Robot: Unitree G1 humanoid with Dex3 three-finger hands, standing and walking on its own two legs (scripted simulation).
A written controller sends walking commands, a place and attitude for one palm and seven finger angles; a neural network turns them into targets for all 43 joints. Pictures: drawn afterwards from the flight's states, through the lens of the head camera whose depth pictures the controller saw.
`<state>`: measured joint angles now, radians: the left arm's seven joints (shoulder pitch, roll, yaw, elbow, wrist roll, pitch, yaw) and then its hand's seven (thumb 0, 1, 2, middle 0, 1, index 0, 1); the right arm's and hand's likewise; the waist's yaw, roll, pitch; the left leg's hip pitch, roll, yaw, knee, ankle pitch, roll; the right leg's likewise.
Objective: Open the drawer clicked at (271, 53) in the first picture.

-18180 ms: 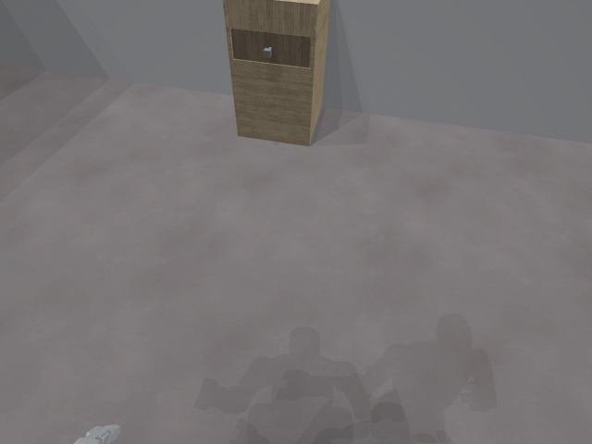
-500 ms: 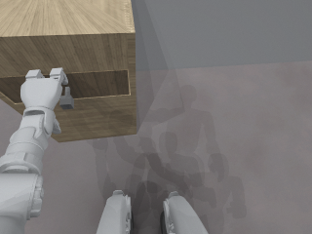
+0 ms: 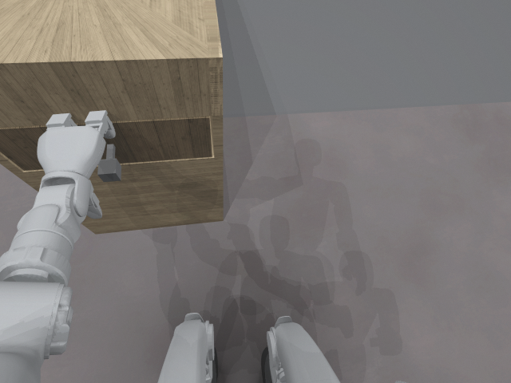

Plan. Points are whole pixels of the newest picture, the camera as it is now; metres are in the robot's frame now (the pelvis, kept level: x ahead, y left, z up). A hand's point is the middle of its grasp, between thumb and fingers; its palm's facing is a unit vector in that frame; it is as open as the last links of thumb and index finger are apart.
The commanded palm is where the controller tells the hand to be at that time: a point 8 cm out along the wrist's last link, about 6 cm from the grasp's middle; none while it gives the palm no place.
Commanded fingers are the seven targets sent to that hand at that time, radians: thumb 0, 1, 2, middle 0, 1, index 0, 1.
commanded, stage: move the hooked fingers above the handle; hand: left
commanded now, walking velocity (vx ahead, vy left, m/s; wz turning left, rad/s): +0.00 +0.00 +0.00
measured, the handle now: (110, 162) +0.51 +0.26 -0.11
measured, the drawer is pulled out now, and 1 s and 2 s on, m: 0.00 0.00 0.00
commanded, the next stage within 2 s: lower the fingers behind the handle in 1.28 s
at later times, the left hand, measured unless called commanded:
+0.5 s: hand (95, 166) +0.46 +0.25 -0.04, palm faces -0.06 -0.06 -1.00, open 13.8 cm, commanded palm +0.46 +0.25 +0.01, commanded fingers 0.00 -0.50 0.30 -0.30 -1.20 -0.30 -1.20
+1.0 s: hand (91, 161) +0.47 +0.26 -0.04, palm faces -0.03 -0.06 -1.00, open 13.8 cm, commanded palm +0.46 +0.25 +0.01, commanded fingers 0.00 -0.50 0.30 -0.30 -1.20 -0.30 -1.20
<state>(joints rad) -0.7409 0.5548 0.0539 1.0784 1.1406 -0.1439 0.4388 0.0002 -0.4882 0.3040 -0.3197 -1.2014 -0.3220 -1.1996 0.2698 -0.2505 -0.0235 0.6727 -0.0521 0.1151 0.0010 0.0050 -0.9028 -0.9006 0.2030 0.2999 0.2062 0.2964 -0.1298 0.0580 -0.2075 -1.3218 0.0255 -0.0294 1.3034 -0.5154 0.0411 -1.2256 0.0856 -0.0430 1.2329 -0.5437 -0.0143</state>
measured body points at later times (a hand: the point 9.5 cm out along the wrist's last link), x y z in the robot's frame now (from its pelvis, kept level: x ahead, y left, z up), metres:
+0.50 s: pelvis +0.00 +0.00 +0.00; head +0.14 +0.04 +0.43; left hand +0.46 +0.25 +0.01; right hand +0.06 -0.27 -0.11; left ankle +0.03 +0.09 -0.61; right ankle +0.01 -0.12 -0.61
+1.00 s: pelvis -0.01 +0.00 +0.00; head +0.14 +0.03 +0.42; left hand +0.47 +0.26 +0.02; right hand +0.03 -0.28 -0.12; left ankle +0.03 +0.09 -0.61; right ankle +0.01 -0.12 -0.61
